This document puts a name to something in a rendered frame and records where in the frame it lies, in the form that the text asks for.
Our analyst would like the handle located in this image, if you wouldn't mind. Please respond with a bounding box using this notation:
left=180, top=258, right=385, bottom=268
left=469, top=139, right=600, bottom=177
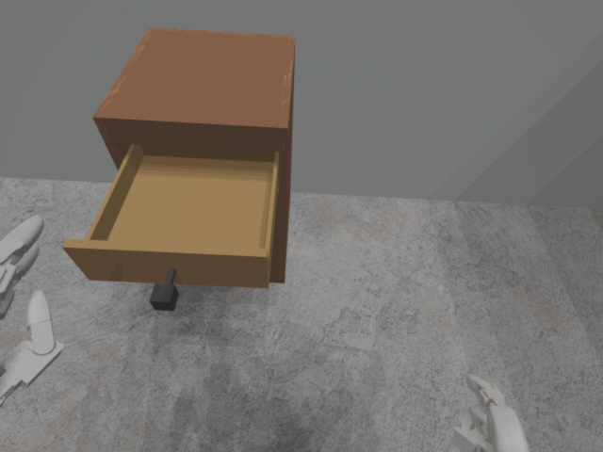
left=150, top=267, right=179, bottom=311

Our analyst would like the robot right hand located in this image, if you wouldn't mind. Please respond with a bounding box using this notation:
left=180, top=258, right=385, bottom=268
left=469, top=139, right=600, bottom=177
left=454, top=374, right=529, bottom=452

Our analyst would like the cabinet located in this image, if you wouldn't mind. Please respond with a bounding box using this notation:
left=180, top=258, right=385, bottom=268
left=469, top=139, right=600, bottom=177
left=93, top=27, right=295, bottom=283

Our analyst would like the robot left hand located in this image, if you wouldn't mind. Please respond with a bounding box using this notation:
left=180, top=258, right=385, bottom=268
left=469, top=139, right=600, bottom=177
left=0, top=215, right=63, bottom=408

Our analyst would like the drawer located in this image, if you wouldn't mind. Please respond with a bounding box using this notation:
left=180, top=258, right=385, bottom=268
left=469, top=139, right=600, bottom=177
left=62, top=144, right=280, bottom=288

